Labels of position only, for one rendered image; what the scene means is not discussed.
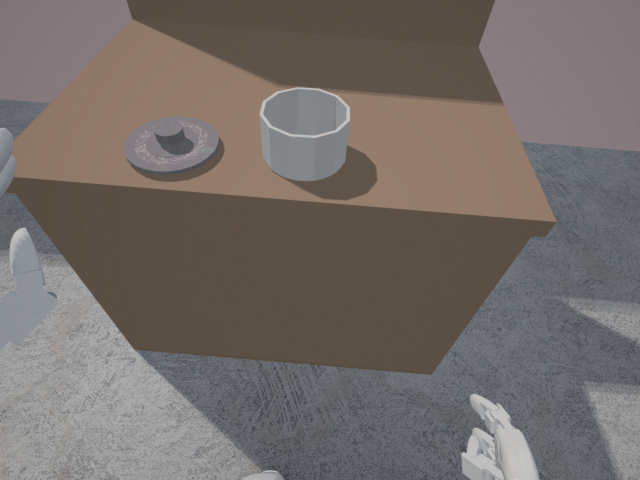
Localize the right robot hand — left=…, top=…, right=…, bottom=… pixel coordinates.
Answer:
left=461, top=394, right=540, bottom=480

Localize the table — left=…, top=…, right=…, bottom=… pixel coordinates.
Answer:
left=6, top=0, right=557, bottom=375

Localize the pot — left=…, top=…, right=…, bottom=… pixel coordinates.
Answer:
left=259, top=87, right=350, bottom=181

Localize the knob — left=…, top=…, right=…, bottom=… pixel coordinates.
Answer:
left=154, top=120, right=185, bottom=146

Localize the lid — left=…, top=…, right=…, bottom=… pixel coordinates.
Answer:
left=124, top=116, right=219, bottom=175

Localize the left robot hand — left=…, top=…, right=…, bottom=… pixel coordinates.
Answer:
left=0, top=128, right=58, bottom=349

